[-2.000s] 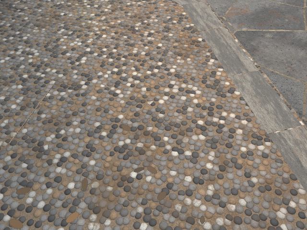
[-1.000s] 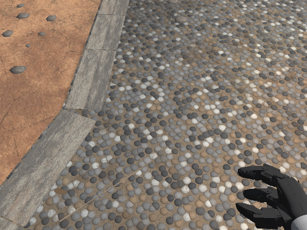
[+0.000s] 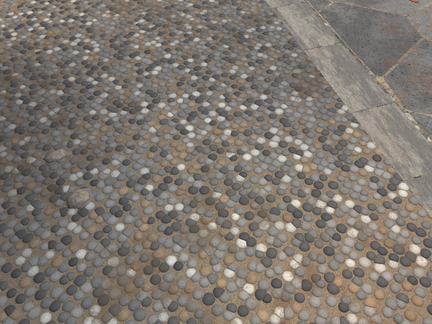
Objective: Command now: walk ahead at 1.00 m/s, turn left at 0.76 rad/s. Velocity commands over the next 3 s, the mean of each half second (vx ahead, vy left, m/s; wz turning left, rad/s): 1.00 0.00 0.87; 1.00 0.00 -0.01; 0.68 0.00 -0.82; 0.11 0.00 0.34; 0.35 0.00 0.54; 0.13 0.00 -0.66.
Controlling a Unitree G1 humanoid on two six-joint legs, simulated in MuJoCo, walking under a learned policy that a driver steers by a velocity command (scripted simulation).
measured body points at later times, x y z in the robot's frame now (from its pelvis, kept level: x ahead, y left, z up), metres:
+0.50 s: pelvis +0.47 +0.00 +0.02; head +0.50 +0.02 +0.47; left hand +0.50 +0.31 -0.07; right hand +0.67 -0.25 -0.09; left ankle +0.30 +0.03 -0.59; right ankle +0.55 -0.12 -0.71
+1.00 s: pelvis +0.86 +0.24 +0.03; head +0.88 +0.25 +0.48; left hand +0.83 +0.52 -0.10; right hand +1.02 +0.00 -0.09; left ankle +0.78 +0.29 -0.71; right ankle +0.94 +0.11 -0.61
